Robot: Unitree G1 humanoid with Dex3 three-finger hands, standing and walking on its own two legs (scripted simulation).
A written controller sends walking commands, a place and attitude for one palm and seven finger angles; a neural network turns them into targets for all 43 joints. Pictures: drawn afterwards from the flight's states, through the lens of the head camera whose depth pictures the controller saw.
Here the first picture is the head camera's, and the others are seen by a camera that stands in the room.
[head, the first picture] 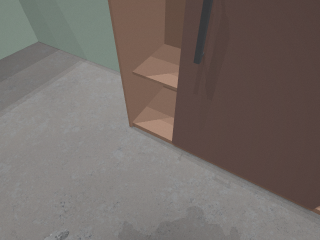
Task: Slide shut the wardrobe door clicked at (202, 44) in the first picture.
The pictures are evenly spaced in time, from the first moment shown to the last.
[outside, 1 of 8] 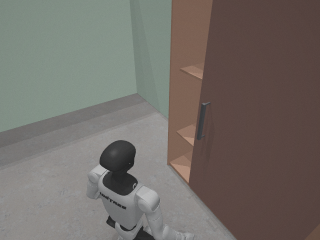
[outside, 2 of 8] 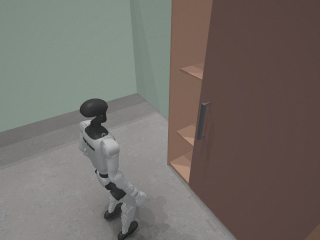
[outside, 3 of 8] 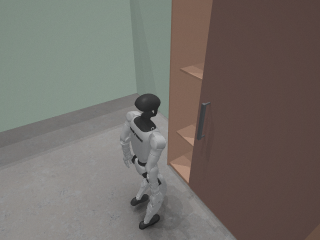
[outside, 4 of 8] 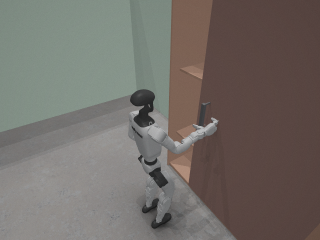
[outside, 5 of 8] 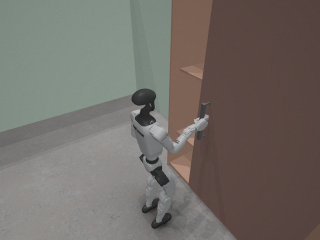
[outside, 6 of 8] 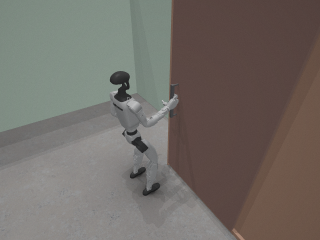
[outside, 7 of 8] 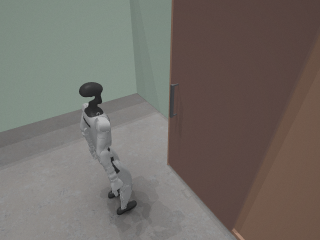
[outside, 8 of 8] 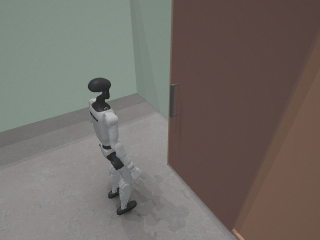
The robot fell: no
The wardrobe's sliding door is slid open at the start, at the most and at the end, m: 0.37 0.37 0.00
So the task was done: yes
